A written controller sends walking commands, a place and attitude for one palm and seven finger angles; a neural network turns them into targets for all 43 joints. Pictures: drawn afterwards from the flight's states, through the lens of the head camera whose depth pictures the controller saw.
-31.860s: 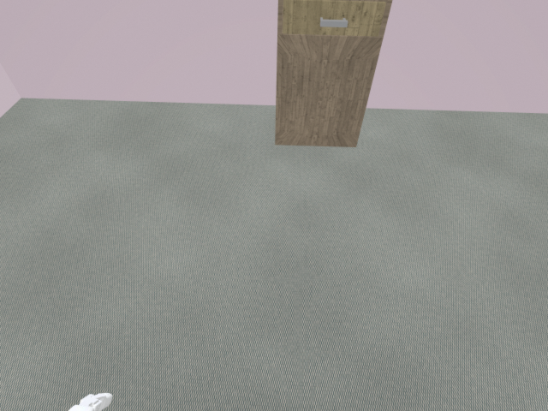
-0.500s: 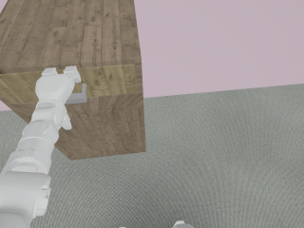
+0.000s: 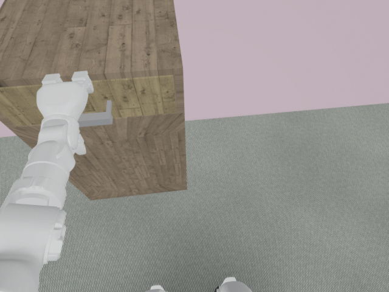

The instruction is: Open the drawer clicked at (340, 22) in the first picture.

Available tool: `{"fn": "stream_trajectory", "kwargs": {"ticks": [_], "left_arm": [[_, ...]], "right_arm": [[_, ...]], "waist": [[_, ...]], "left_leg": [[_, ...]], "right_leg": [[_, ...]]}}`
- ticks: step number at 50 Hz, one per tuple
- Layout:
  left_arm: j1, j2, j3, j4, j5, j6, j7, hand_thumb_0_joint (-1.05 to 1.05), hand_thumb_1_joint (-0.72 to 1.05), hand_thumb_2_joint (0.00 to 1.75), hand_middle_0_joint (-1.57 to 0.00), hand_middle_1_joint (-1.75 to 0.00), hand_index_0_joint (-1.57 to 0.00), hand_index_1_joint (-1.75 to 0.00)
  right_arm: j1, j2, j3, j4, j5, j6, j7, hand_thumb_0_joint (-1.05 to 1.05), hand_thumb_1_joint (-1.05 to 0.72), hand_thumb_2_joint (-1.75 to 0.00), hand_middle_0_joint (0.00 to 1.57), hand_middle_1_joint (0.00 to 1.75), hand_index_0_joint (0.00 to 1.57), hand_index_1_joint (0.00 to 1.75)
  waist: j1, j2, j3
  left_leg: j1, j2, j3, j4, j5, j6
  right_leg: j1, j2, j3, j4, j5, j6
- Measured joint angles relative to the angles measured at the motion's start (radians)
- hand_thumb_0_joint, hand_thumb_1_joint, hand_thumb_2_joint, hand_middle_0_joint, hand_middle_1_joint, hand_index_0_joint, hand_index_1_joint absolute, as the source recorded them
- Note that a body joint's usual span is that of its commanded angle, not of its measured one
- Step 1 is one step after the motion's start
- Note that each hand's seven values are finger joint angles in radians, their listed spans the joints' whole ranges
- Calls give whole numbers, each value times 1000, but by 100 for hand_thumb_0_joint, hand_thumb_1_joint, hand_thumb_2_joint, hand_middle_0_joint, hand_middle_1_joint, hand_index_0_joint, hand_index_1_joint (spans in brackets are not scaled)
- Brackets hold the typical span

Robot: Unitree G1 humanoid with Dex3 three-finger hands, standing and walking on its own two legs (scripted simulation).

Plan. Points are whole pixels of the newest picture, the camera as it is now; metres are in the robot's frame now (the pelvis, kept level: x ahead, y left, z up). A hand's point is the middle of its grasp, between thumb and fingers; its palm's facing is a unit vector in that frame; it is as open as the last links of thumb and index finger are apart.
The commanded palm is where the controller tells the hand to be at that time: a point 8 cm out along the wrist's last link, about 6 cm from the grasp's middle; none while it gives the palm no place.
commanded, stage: re-aim the fingers above the handle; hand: left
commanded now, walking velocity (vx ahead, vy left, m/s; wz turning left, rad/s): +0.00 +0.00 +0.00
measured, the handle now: (88, 112) +0.55 +0.25 -0.02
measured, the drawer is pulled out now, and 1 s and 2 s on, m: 0.00 0.00 0.00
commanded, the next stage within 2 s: lower the fingers behind the handle in 1.00 s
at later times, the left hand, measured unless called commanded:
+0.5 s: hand (62, 114) +0.49 +0.27 +0.05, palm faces +0.03 +0.09 -1.00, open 13.8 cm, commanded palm +0.45 +0.24 +0.09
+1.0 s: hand (55, 126) +0.46 +0.28 +0.04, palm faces -0.12 +0.07 -0.99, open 13.8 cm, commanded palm +0.45 +0.24 +0.09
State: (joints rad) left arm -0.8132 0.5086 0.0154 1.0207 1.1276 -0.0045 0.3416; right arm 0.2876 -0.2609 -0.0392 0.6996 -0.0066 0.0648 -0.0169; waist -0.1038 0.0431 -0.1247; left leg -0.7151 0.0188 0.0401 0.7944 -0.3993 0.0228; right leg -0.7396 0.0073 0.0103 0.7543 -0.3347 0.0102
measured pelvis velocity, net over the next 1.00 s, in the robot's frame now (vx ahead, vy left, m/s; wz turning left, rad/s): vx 0.00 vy -0.01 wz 0.01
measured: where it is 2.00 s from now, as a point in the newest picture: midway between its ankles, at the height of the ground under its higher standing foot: outside the picture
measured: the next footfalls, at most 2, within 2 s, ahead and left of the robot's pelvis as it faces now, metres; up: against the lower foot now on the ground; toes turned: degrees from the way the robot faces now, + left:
none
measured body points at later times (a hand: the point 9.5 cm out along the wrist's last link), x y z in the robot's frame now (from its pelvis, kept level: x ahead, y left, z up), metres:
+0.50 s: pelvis +0.00 +0.00 +0.00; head +0.11 -0.01 +0.43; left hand +0.48 +0.26 +0.10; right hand +0.03 -0.27 -0.14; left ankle -0.02 +0.10 -0.70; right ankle +0.01 -0.13 -0.70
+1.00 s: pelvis +0.00 -0.01 +0.00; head +0.10 -0.02 +0.44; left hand +0.46 +0.28 +0.09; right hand +0.04 -0.28 -0.14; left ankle -0.02 +0.10 -0.70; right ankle +0.01 -0.13 -0.70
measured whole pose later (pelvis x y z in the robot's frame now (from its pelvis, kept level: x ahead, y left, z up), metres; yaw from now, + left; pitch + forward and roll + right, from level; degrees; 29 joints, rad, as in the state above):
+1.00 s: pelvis +0.00 -0.01 +0.00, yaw +1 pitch +19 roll -1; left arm -0.82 0.55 -0.03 1.06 1.06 0.12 0.25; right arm 0.30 -0.27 -0.05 0.71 0.01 0.08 -0.02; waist -0.07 0.07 -0.12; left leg -0.73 0.02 0.03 0.79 -0.39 0.02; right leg -0.75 0.01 0.00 0.75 -0.33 0.00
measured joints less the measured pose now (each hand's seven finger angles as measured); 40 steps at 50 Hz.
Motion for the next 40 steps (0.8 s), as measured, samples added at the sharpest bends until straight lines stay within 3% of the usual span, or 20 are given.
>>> {"fn": "stream_trajectory", "kwargs": {"ticks": [5, 8, 10, 13, 16, 19, 22, 25, 28, 31, 34, 37, 40], "left_arm": [[17, 55, -11, 44, -40, 49, -91, 0, -48, 30, -31, -120, -32, -120], [46, 51, -70, -6, -77, 5, -166, 0, -48, 30, -31, -120, -32, -120], [65, 31, -99, -64, -92, -55, -197, -1, -48, 30, -31, -120, -32, -120], [78, -9, -108, -130, -81, -148, -181, -1, -48, 30, -32, -120, -32, -120], [59, -32, -64, -137, -36, -192, -95, 0, -49, 30, -32, -120, -32, -120], [30, -20, 1, -116, 2, -138, 8, 0, -49, 30, -32, -120, -32, -120], [3, 7, 27, -63, 15, -14, 61, 0, -48, 30, -32, -120, -32, -120], [10, 22, 16, -9, -16, 101, 16, 0, -48, 30, -31, -120, -32, -120], [55, 18, -42, -19, -79, 153, -99, 0, -48, 30, -31, -120, -31, -120], [97, -3, -107, -85, -125, 89, -208, 0, -48, 30, -31, -120, -32, -120], [117, -28, -137, -154, -119, -39, -243, -1, -48, 30, -32, -120, -32, -120], [96, -44, -116, -170, -66, -153, -181, 0, -49, 30, -32, -120, -32, -120], [56, -32, -52, -151, -14, -171, -69, 0, -49, 30, -32, -120, -32, -120]], "right_arm": [[43, 7, -3, 3, 12, 11, -8, 1, -90, -90, 20, 30, 21, 30], [79, 13, -14, 16, 12, 7, -22, 1, -90, -90, 20, 30, 21, 30], [93, 16, -21, 29, 7, 3, -31, 1, -90, -90, 20, 30, 21, 30], [93, 14, -28, 40, 1, -2, -36, 1, -90, -90, 20, 30, 21, 30], [71, 6, -26, 39, -6, -8, -26, 1, -90, -90, 20, 30, 21, 30], [37, -3, -19, 28, -16, -3, -5, 1, -90, -90, 20, 30, 21, 30], [17, -7, -17, 18, -15, 7, 15, 1, -90, -90, 20, 30, 21, 30], [19, -6, -16, 16, 1, 23, 25, 1, -90, -90, 20, 30, 20, 30], [38, 3, -16, 14, 15, 34, 12, 1, -90, -90, 20, 30, 21, 30], [52, 15, -10, 18, 18, 29, -18, 1, -90, -90, 20, 30, 21, 30], [47, 22, -7, 17, 12, 14, -42, 1, -90, -90, 20, 30, 21, 30], [24, 16, -9, 7, 8, -3, -47, 1, -90, -90, 20, 30, 21, 30], [-7, 3, -10, -7, -2, -10, -32, 1, -90, -90, 20, 30, 21, 30]], "waist": [[15, 15, 4], [30, 14, 7], [36, 8, 9], [31, -3, 5], [11, -9, -3], [-10, -5, -7], [-6, 10, -5], [15, 30, -7], [33, 41, -11], [40, 29, -4], [38, 4, 3], [26, -15, 4], [10, -18, 4]], "left_leg": [[15, 2, 5, -23, 6, 2], [34, -1, -9, -33, 7, 2], [41, -4, -20, -30, 5, 2], [31, -6, -30, -9, -6, 1], [-6, -5, -29, 25, -19, 0], [-47, -2, -18, 54, -28, 1], [-63, 2, -3, 56, -26, 2], [-40, 5, 8, 26, -16, 3], [15, 3, 3, -21, 0, 3], [73, -3, -17, -54, 11, 1], [95, -7, -35, -55, 11, -4], [63, -7, -43, -20, 2, -9], [3, -3, -38, 25, -9, -10]], "right_leg": [[15, 3, 5, -25, 9, 3], [43, 0, -9, -42, 8, 3], [57, -4, -20, -45, 4, 3], [52, -6, -29, -30, -7, 2], [15, -5, -29, 5, -19, 1], [-34, -2, -18, 39, -26, 1], [-58, 1, -2, 46, -21, 5], [-41, 5, 9, 20, -9, 6], [17, 4, 4, -27, 4, 6], [84, -2, -16, -62, 8, 2], [113, -7, -34, -64, 2, -3], [85, -7, -42, -31, -9, -8], [21, -4, -37, 16, -18, -11]]}}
